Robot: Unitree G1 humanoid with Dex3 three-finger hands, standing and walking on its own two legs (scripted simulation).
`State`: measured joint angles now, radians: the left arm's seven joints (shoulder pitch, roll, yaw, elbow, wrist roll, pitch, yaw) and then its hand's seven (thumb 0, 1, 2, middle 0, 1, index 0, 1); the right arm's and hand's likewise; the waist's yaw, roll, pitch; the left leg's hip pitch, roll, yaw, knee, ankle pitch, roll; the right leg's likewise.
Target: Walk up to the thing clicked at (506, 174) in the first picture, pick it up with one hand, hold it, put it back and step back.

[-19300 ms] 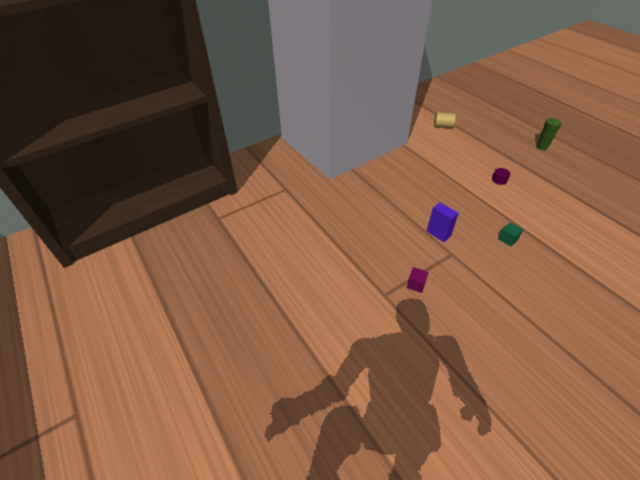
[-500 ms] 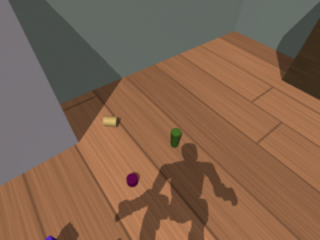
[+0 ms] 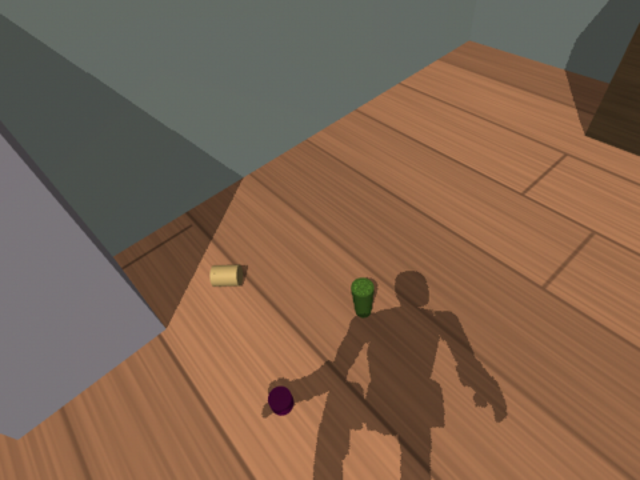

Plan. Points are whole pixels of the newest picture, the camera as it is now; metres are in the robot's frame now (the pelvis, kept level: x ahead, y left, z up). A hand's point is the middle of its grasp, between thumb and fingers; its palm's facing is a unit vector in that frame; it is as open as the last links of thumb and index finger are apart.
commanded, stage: walk up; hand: left
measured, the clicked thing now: (281, 400) +0.47 +0.21 -0.74
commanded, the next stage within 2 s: stand in 1.70 s
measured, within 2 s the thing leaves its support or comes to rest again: neither
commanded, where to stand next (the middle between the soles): +0.11 +0.03 m, yaw +0 degrees
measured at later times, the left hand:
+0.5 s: hand out of the picture +0.10 +0.30 -0.16, palm faces -0.01 -0.95 -0.31, open 7.4 cm
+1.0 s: hand out of the picture +0.12 +0.29 -0.13, palm faces +0.01 -0.93 -0.36, open 7.4 cm
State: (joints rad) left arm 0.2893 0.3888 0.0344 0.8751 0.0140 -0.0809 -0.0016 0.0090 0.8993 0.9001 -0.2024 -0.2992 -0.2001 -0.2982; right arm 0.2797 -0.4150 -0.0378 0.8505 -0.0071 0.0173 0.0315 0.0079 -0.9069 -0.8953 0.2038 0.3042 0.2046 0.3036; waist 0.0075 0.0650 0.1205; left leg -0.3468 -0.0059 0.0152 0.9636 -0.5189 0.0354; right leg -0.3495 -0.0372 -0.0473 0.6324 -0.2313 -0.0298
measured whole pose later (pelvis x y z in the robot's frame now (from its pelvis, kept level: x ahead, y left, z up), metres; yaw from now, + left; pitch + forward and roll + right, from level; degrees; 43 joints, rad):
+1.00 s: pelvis +0.05 +0.03 +0.02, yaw +1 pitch -3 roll +0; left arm 0.09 0.35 0.00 1.16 0.00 -0.02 -0.01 0.01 0.90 0.90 -0.20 -0.30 -0.20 -0.30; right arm 0.05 -0.36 0.00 1.15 0.00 0.00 0.02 0.01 -0.91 -0.90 0.21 0.30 0.21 0.30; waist 0.01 0.02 0.06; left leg -0.15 0.03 0.01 0.36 -0.16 -0.03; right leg -0.14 -0.04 -0.03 0.36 -0.18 0.02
